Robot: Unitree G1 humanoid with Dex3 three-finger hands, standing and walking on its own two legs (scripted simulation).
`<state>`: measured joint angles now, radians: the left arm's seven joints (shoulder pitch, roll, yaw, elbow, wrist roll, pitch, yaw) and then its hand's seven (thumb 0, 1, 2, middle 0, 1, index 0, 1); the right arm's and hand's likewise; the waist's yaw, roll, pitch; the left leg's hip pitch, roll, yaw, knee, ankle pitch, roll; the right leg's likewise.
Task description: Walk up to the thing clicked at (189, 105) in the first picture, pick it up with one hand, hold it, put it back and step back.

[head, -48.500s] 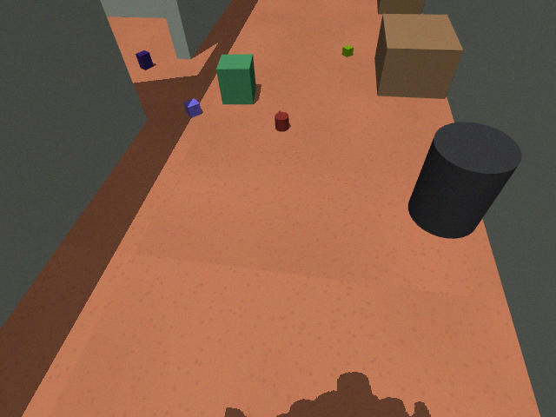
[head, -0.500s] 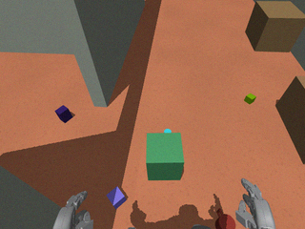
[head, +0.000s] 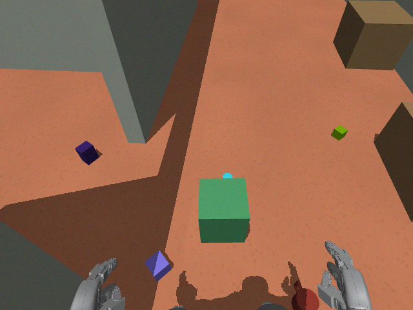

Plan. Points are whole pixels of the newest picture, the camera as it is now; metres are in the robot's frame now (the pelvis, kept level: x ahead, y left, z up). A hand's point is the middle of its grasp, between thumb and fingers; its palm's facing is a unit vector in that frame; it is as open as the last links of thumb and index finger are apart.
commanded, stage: stand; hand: left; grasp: from above
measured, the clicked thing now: (158, 265) +0.42 +0.25 -0.67
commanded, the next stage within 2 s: none
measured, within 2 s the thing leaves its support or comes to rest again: neither
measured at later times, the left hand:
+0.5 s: hand out of the picture +0.07 +0.24 -0.11, palm faces +0.05 -0.93 -0.35, open 7.4 cm
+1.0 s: hand out of the picture +0.04 +0.24 -0.09, palm faces +0.06 -0.93 -0.35, open 7.4 cm
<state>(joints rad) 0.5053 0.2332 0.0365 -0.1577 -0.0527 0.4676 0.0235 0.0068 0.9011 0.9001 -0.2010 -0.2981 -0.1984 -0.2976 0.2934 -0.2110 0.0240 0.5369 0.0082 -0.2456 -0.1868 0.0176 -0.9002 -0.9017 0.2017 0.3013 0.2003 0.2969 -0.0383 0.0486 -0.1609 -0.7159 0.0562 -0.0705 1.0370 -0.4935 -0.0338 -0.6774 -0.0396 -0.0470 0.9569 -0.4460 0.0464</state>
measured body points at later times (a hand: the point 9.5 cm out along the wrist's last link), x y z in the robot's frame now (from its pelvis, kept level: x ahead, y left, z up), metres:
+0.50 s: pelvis +0.00 +0.00 +0.04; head +0.02 +0.00 +0.49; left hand +0.06 +0.29 -0.09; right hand +0.10 -0.29 -0.09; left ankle +0.01 +0.13 -0.68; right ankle +0.02 -0.15 -0.68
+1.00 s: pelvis -0.01 -0.01 +0.06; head -0.01 -0.02 +0.51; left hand +0.04 +0.29 -0.07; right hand +0.07 -0.30 -0.08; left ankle +0.01 +0.13 -0.68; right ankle +0.02 -0.15 -0.68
